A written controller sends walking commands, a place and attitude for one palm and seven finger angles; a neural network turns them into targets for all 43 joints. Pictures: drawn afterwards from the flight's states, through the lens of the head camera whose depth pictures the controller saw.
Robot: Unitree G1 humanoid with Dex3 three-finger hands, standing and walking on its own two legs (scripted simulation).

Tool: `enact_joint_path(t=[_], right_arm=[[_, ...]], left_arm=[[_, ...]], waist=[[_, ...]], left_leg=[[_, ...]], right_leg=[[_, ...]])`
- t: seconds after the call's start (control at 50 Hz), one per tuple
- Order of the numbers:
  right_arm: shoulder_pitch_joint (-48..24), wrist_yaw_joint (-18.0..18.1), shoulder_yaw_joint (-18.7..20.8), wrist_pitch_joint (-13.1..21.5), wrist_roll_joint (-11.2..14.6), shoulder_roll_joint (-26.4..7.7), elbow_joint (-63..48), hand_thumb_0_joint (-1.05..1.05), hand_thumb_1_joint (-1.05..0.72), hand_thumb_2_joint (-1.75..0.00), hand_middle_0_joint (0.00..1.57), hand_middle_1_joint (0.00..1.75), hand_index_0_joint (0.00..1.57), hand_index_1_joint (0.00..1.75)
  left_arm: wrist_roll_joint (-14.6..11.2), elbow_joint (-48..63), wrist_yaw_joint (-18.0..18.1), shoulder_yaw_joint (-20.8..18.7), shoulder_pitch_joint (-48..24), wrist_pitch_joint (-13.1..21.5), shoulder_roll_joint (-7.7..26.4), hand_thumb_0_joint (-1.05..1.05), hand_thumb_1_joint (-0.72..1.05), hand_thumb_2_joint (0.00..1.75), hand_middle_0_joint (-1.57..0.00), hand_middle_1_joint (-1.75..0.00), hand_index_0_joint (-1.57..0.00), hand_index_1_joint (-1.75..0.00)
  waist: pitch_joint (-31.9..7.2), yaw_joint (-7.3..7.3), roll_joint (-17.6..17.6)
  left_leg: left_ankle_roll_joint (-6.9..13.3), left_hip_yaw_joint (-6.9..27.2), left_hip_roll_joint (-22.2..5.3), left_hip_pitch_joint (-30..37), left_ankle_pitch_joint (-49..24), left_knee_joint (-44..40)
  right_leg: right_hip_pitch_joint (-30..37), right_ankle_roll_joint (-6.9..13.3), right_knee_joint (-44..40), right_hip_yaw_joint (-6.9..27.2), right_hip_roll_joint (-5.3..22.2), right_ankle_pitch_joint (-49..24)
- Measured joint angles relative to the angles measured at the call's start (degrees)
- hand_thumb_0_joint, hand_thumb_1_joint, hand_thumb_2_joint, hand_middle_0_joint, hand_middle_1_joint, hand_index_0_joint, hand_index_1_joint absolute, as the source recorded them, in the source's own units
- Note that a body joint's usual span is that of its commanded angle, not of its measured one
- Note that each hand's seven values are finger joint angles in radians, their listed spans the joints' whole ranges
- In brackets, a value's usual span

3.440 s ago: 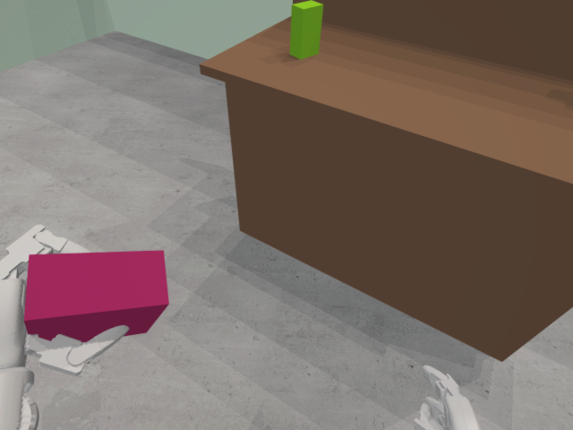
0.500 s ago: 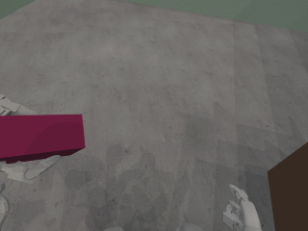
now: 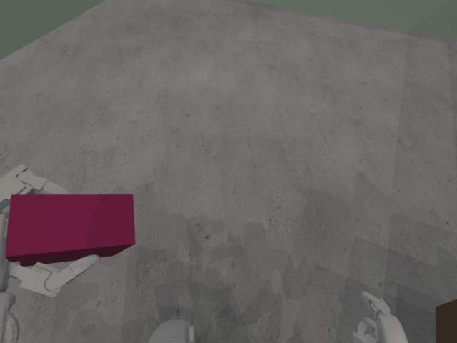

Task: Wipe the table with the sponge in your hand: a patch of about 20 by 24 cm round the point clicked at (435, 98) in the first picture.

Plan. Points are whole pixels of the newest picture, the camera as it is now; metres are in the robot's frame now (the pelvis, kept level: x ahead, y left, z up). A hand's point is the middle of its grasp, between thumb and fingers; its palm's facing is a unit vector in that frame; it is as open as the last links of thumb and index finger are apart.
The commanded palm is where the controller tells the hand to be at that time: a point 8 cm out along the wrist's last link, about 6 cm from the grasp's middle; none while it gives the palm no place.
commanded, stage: walk to a spot facing it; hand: left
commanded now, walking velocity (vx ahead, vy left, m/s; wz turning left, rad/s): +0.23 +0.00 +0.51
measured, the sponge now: (89, 230) +0.23 +0.19 +0.15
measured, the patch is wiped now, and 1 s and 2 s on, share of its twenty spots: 0.00 0.00 0.00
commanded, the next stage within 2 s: turn to face it in 0.02 s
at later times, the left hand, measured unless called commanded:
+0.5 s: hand (100, 174) +0.30 +0.19 +0.17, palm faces +0.43 -0.77 -0.46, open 10.3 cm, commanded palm +0.25 +0.23 +0.18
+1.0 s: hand (158, 160) +0.34 +0.12 +0.16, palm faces +0.13 -0.88 -0.45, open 10.3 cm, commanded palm +0.30 +0.17 +0.18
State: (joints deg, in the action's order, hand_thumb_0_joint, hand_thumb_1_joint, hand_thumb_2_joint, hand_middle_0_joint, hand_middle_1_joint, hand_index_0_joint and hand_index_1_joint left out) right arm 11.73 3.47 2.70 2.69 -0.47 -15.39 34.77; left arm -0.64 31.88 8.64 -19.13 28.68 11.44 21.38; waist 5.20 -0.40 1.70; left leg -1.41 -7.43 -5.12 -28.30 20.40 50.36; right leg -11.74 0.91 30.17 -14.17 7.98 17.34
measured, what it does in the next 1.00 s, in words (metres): steps on the spot, turning right: left foot, then right foot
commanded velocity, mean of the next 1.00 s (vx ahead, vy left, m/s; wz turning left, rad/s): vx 0.02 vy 0.00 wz -0.50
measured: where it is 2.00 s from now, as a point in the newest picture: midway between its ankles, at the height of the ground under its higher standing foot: outside the picture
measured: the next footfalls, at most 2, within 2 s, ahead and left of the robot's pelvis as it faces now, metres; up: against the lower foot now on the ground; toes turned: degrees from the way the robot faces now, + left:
left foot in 0.10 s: +0.14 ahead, +0.14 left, +0.00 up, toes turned +11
right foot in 0.44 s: +0.17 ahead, -0.12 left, +0.00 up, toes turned -9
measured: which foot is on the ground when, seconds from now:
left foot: up 0.00-0.08, down 0.10-0.44, up 0.46-0.86, down 0.88-1.00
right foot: down 0.00-0.12, up 0.14-0.42, down 0.44-0.92, up 0.94-1.00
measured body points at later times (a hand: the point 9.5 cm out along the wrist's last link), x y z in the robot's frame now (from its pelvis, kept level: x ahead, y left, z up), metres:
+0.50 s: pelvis +0.08 -0.04 -0.02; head +0.11 -0.08 +0.42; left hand +0.27 +0.23 +0.19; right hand +0.27 -0.22 -0.13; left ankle +0.08 +0.12 -0.71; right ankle +0.13 -0.12 -0.74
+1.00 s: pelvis +0.06 -0.04 -0.01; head +0.08 -0.05 +0.44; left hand +0.33 +0.17 +0.18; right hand +0.15 -0.32 -0.09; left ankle +0.09 +0.10 -0.74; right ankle +0.08 -0.13 -0.70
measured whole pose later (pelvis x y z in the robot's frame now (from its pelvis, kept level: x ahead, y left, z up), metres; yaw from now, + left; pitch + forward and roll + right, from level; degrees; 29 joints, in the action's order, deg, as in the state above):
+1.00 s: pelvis +0.06 -0.04 -0.01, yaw -19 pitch +0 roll +1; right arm 12.6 1.5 1.2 -0.6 0.4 -12.2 29.9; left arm -0.8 29.7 7.8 -21.6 26.7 10.0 22.2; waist 2.6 2.1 1.9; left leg -2.6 -7.2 -5.0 -12.5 18.4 31.7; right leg -29.0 -1.0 51.3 0.3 -4.3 22.9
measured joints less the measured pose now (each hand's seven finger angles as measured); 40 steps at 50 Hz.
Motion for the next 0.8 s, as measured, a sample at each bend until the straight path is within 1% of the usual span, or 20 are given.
enact_joint_path(t=[0.06,0.1,0.12,0.14,0.18,0.22,0.26,0.3,0.36,0.42,0.44,0.46,0.48,0.5,0.54,0.58,0.64,0.68,0.74,0.8], right_arm=[[0.89,0.13,1.09,0.01,-0.11,-0.59,-2.27,0.01,-0.9,-0.9,0.2,0.3,0.19,0.3],[1.29,0.27,1.41,0.09,0.04,-1.04,-3.74,0.01,-0.9,-0.9,0.2,0.3,0.19,0.3],[1.04,0.4,1.7,0.32,0.14,-1.15,-4.37,0.01,-0.9,-0.9,0.2,0.3,0.19,0.3],[0.15,0.45,2.01,0.52,0.33,-0.24,-4.09,0.01,-0.9,-0.9,0.2,0.3,0.19,0.3],[-1.56,0.04,1.34,0.54,0.8,2.17,-2.59,0.01,-0.91,-0.9,0.19,0.3,0.19,0.3],[-2.61,-0.65,-0.23,0.46,1.12,4.66,-1.38,0.01,-0.91,-0.9,0.19,0.3,0.19,0.3],[-2.88,-1.34,-1.98,0.84,1.12,6.79,-1.0,0.01,-0.9,-0.9,0.2,0.3,0.19,0.3],[-2.53,-1.82,-3.62,1.75,0.84,8.34,-1.16,0.01,-0.9,-0.9,0.2,0.3,0.19,0.3],[-1.73,-2.12,-5.46,3.11,0.47,9.69,-1.51,0.01,-0.9,-0.9,0.2,0.3,0.2,0.3],[-1.36,-2.2,-6.32,3.57,0.28,9.97,-1.75,0.01,-0.9,-0.9,0.2,0.3,0.2,0.3],[-1.46,-2.24,-6.36,3.6,0.28,9.72,-1.82,0.01,-0.9,-0.9,0.21,0.3,0.2,0.3],[-2.01,-2.25,-6.19,3.46,0.28,9.06,-1.48,0.01,-0.9,-0.9,0.21,0.3,0.2,0.3],[-2.75,-2.25,-5.91,3.14,0.32,8.27,-0.84,0.01,-0.9,-0.9,0.21,0.3,0.2,0.3],[-3.62,-2.31,-5.55,2.73,0.32,7.41,-0.09,0.01,-0.9,-0.9,0.21,0.3,0.2,0.3],[-5.21,-2.35,-4.89,1.74,0.2,5.71,0.76,0.01,-0.9,-0.9,0.21,0.3,0.2,0.3],[-6.03,-2.26,-4.2,0.76,0.17,4.26,0.58,0.01,-0.9,-0.9,0.21,0.3,0.2,0.3],[-5.79,-2.04,-2.81,-0.42,0.07,2.45,-0.75,0.01,-0.9,-0.9,0.2,0.3,0.2,0.3],[-5.06,-1.94,-1.8,-1.08,0.06,1.27,-1.71,0.01,-0.9,-0.9,0.2,0.3,0.2,0.3],[-3.62,-1.85,-0.44,-2.0,0.28,-0.29,-2.77,0.01,-0.9,-0.9,0.2,0.3,0.19,0.3],[-2.25,-1.9,0.24,-2.94,0.66,-1.34,-3.43,0.01,-0.91,-0.9,0.2,0.3,0.19,0.3]], left_arm=[[-0.45,4.0,1.23,-2.25,1.57,0.61,1.88,-0.01,-0.5,1.0,-0.72,-1.35,-0.72,-1.35],[-0.83,5.66,2.16,-3.73,1.84,0.94,2.36,-0.01,-0.5,1.0,-0.72,-1.35,-0.72,-1.35],[-1.01,5.83,2.49,-4.37,1.26,1.32,2.49,-0.01,-0.5,1.0,-0.72,-1.35,-0.72,-1.35],[-0.99,4.89,2.65,-4.8,-0.39,1.7,2.87,-0.01,-0.5,1.0,-0.72,-1.35,-0.72,-1.35],[-0.62,1.3,2.04,-4.99,-3.6,1.98,3.46,-0.01,-0.5,1.0,-0.72,-1.35,-0.72,-1.35],[-0.4,-1.0,1.32,-4.9,-4.83,1.08,3.28,-0.01,-0.5,1.0,-0.72,-1.35,-0.72,-1.35],[-0.44,-0.9,0.89,-4.3,-4.19,0.2,2.12,-0.01,-0.5,1.0,-0.72,-1.35,-0.72,-1.35],[-0.41,0.51,0.55,-3.22,-2.66,0.01,0.85,-0.01,-0.5,1.0,-0.72,-1.35,-0.72,-1.35],[-0.42,1.34,0.07,-1.7,-1.15,0.73,-0.06,-0.01,-0.5,1.0,-0.72,-1.35,-0.72,-1.35],[-0.38,-0.8,-0.4,-1.76,-2.16,0.77,0.5,-0.01,-0.5,1.0,-0.72,-1.35,-0.72,-1.35],[-0.26,-2.02,-0.51,-1.95,-3.24,0.66,0.66,-0.01,-0.5,1.0,-0.72,-1.35,-0.72,-1.35],[0.01,-3.52,-0.59,-1.78,-4.74,0.47,0.19,-0.01,-0.5,1.0,-0.72,-1.35,-0.72,-1.35],[-0.02,-4.98,-0.66,-1.44,-6.22,0.04,-0.54,-0.01,-0.5,1.0,-0.72,-1.35,-0.72,-1.35],[-0.19,-6.14,-0.63,-1.08,-7.38,-0.59,-1.44,-0.01,-0.5,1.0,-0.72,-1.35,-0.72,-1.35],[-0.62,-7.11,-0.44,-0.66,-7.98,-1.57,-2.85,-0.01,-0.5,1.0,-0.72,-1.35,-0.72,-1.35],[-0.93,-6.39,-0.35,-0.37,-6.64,-1.76,-3.18,-0.01,-0.5,1.0,-0.72,-1.35,-0.72,-1.35],[-1.3,-3.33,-0.58,-0.32,-2.93,-1.1,-1.75,-0.01,-0.5,1.0,-0.72,-1.35,-0.72,-1.35],[-1.6,-1.07,-0.67,-0.88,-0.53,-0.33,-0.1,-0.01,-0.5,1.0,-0.72,-1.35,-0.72,-1.35],[-1.87,1.12,-0.52,-2.29,1.58,0.53,2.26,-0.01,-0.5,1.0,-0.72,-1.35,-0.72,-1.35],[-1.92,1.59,-0.21,-3.39,1.56,0.65,3.23,-0.01,-0.5,1.0,-0.72,-1.35,-0.72,-1.35]], waist=[[0.23,0.37,1.43],[-0.08,0.58,1.72],[-0.09,0.38,1.13],[0.59,0.15,1.41],[0.88,0.13,1.66],[0.27,0.18,1.38],[-0.19,0.69,0.75],[-0.41,1.6,-0.18],[-0.68,3.24,-2.07],[-1.04,4.92,-3.94],[-1.09,5.28,-4.57],[-0.92,5.32,-5.63],[-0.83,5.3,-6.02],[-0.57,5.28,-5.91],[0.19,4.54,-5.18],[0.62,3.07,-4.19],[0.19,1.07,-2.44],[-0.49,0.39,-1.37],[-1.61,0.3,-0.09],[-2.57,0.59,0.72]], left_leg=[[0.09,-2.09,0.6,3.54,-1.06,-10.53],[0.71,-3.24,1.87,7.47,-4.51,-17.48],[2.21,-2.86,1.84,7.75,-10.7,-18.35],[2.99,-2.49,2.0,7.05,-11.0,-15.51],[3.1,-1.61,1.94,6.95,-7.02,-12.6],[2.46,-0.78,1.37,7.64,-5.4,-13.12],[1.41,-0.45,0.47,8.84,-5.98,-14.97],[0.76,-0.48,-0.48,10.21,-6.49,-16.82],[-0.5,-0.83,-2.05,11.95,-6.45,-18.23],[-2.29,-1.49,-4.01,12.26,-4.3,-15.49],[-2.77,-1.55,-4.8,11.63,-2.86,-13.11],[-2.56,-0.89,-5.42,10.39,0.34,-9.59],[-2.52,0.6,-4.63,8.46,4.53,-4.52],[-2.63,2.16,-3.12,6.5,7.11,1.21],[-3.21,4.05,-0.35,3.29,7.73,11.04],[-3.64,4.56,1.25,1.6,6.69,15.43],[-3.8,4.42,2.29,1.72,5.41,12.41],[-3.76,4.38,2.61,2.78,4.86,7.77],[-3.45,4.47,2.98,5.26,4.92,-0.15],[-2.87,4.7,3.33,8.13,4.99,-7.42]], right_leg=[[0.3,-0.89,1.82,-0.49,0.89,2.27],[-1.02,-1.74,7.3,-0.21,2.0,5.44],[-3.02,-2.33,13.37,0.71,2.11,6.75],[-5.35,-2.74,20.9,3.41,1.69,9.98],[-10.27,-2.97,33.35,8.15,-0.8,13.28],[-14.13,-3.23,38.1,9.81,-2.56,12.81],[-16.14,-3.37,35.28,9.77,-3.16,10.16],[-16.17,-3.4,28.27,9.13,-3.42,7.05],[-13.78,-3.66,17.53,7.97,-4.33,3.95],[-9.48,-4.06,8.56,6.36,-5.63,1.06],[-8.56,-2.47,6.59,6.15,-6.22,-1.93],[-9.01,0.0,7.62,5.93,-7.0,-2.59],[-9.79,1.92,8.93,6.11,-7.31,-1.99],[-10.23,3.15,9.43,6.7,-7.43,-1.43],[-10.21,4.17,8.31,8.18,-7.79,-1.76],[-9.79,4.21,6.12,9.4,-8.3,-3.29],[-9.58,4.7,2.97,11.05,-9.28,-5.36],[-9.81,4.94,1.33,12.22,-10.08,-6.56],[-10.37,5.16,-0.29,14.01,-11.33,-8.03],[-10.99,5.09,-1.16,15.51,-12.4,-9.19]])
